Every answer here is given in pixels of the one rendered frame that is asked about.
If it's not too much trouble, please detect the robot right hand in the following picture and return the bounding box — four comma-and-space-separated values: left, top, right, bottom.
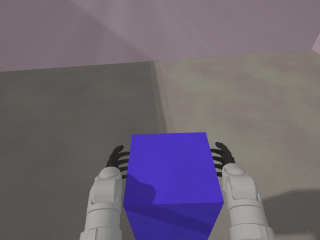
210, 142, 235, 177

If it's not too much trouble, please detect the carton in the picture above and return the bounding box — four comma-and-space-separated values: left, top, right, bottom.
123, 132, 224, 240

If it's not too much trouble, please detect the right robot forearm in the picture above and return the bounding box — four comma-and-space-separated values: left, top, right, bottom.
222, 163, 276, 240

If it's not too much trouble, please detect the left robot forearm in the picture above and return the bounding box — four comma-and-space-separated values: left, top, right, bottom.
79, 166, 123, 240

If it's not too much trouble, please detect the robot left hand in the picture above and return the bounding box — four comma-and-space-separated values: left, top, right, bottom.
105, 145, 130, 179

